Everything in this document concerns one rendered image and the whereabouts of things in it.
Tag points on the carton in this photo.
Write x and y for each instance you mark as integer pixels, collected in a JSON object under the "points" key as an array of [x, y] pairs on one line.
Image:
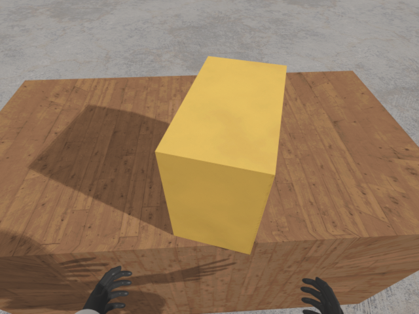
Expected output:
{"points": [[217, 159]]}

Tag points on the pedestal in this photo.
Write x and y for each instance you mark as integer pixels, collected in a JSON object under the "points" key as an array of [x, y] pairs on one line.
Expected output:
{"points": [[81, 193]]}

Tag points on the robot right hand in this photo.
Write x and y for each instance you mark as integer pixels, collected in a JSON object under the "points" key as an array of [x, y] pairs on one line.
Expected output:
{"points": [[328, 302]]}

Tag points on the robot left hand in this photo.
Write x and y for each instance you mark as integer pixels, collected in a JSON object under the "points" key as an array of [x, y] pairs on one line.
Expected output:
{"points": [[101, 295]]}

